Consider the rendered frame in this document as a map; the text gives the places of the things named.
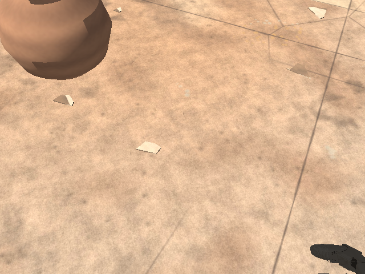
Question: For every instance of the robot right hand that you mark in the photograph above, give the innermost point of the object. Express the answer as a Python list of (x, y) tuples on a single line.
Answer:
[(347, 257)]

